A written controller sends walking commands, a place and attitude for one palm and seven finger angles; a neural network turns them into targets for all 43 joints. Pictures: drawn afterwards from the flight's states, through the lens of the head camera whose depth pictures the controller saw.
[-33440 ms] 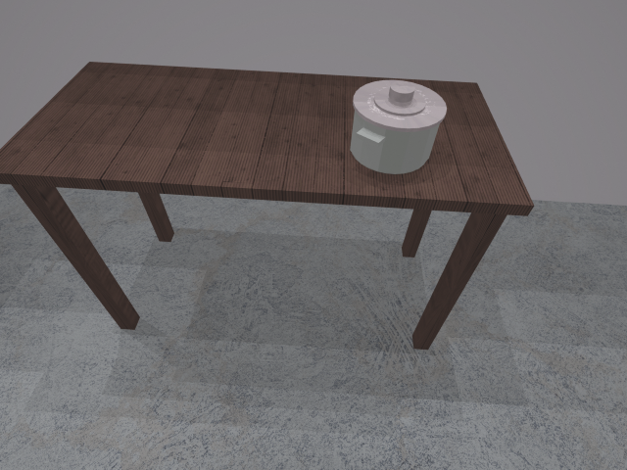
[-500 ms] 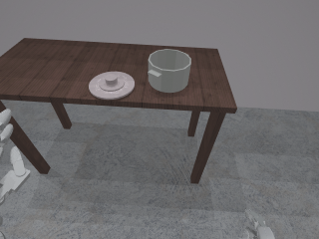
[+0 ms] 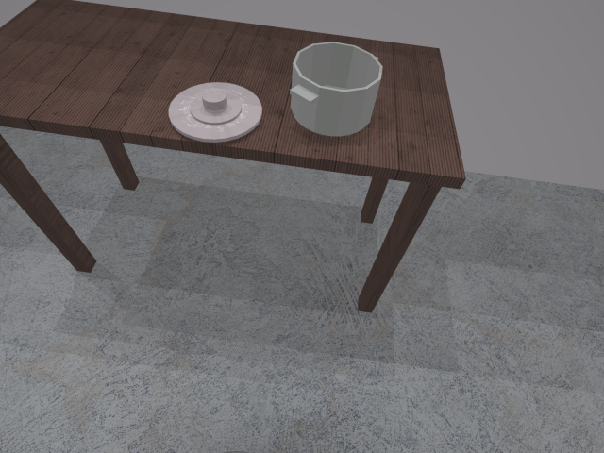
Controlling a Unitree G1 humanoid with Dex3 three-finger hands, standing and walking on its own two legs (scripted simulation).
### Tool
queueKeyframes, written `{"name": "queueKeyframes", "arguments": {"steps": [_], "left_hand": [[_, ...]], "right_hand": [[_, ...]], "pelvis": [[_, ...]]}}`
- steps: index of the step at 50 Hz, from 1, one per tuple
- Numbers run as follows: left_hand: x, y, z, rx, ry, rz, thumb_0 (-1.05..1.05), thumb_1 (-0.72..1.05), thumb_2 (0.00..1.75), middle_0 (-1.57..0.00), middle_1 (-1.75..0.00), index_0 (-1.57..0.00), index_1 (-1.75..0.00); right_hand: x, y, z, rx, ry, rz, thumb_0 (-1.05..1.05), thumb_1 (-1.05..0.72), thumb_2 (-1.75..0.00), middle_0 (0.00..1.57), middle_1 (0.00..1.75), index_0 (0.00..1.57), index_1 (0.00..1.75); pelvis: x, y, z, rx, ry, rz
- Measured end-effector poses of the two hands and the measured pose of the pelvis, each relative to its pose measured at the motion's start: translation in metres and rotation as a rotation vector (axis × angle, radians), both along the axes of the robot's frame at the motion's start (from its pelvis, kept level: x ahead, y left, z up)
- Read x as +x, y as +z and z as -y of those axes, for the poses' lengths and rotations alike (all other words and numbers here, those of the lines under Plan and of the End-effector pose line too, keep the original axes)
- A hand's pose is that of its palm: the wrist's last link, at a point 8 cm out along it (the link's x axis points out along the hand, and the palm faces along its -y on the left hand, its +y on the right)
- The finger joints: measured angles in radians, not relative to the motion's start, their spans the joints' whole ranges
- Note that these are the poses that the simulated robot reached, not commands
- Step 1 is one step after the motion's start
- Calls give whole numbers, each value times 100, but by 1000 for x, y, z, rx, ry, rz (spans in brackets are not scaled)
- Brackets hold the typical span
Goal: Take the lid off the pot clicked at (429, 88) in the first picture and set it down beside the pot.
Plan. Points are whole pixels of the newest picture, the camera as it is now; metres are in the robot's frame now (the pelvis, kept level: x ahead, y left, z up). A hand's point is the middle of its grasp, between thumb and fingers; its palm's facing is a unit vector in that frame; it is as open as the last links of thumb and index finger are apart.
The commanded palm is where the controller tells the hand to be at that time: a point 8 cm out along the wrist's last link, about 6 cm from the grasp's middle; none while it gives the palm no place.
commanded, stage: stop stepping back and stand still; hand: left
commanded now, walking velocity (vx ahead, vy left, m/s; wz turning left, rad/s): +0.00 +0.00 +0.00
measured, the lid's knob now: (214, 99) +0.74 +0.22 +0.01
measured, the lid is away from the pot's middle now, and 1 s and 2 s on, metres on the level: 0.25 0.25 0.25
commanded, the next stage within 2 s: let the arm hang, fingers relaxed in 0.12 s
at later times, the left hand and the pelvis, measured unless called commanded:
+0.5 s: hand out of the picture +0.03 +0.17 -0.17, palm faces +0.00 -0.98 -0.19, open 7.3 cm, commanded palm none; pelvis +0.01 -0.01 +0.01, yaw -1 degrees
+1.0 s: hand out of the picture +0.03 +0.16 -0.17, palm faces +0.00 -0.98 -0.18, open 7.3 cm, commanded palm none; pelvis +0.03 +0.00 +0.01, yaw -2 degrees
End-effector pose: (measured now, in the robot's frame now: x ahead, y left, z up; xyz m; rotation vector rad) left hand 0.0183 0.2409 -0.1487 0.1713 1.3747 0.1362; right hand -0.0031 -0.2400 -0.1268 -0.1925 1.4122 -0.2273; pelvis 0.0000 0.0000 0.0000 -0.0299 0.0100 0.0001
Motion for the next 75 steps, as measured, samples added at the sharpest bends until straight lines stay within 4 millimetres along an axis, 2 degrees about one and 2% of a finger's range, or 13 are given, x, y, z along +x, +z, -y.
{"name": "queueKeyframes", "arguments": {"steps": [4,9,16,20,35,44,56,65,75], "left_hand": [[-4,9,-2,15,5,-15,0,94,90,-20,-30,-20,-30],[-1,16,4,27,-5,-5,0,92,90,-20,-30,-20,-30],[11,15,21,4,-9,30,1,92,90,-20,-30,-20,-30],[13,13,24,2,-4,31,1,94,90,-20,-30,-20,-30],[4,8,31,-23,17,-25,1,93,90,-20,-30,-20,-30],[5,7,30,-29,19,-48,1,92,90,-20,-30,-20,-30],[17,7,24,-17,12,-46,1,93,90,-20,-30,-20,-30],[27,8,21,-9,7,-30,1,93,90,-20,-30,-20,-30],[28,7,21,-11,6,-30,1,93,90,-20,-30,-20,-30]], "right_hand": [[-13,-3,-14,39,-6,-26,1,-91,-90,20,30,20,30],[-11,-9,-25,89,-24,-5,1,-91,-90,20,30,20,30],[-5,-11,-21,90,-42,28,1,-93,-90,20,30,20,30],[-2,-9,-18,80,-47,36,1,-93,-90,20,30,20,30],[2,-8,-21,73,-60,8,0,-92,-90,20,30,20,30],[3,-7,-26,74,-67,-9,0,-92,-90,20,30,20,30],[7,-8,-32,76,-78,-17,1,-92,-90,20,30,20,30],[11,-9,-32,75,-83,-14,1,-92,-90,20,30,20,30],[12,-8,-32,71,-87,-13,0,-92,-90,20,30,20,30]], "pelvis": [[-1,5,0,11,-3,0],[-1,8,1,17,-10,9],[3,9,4,21,-19,22],[5,9,6,23,-22,24],[17,9,6,21,-27,25],[23,9,3,21,-30,20],[30,9,-1,25,-37,16],[34,9,-1,26,-40,18],[36,9,-2,25,-41,18]]}}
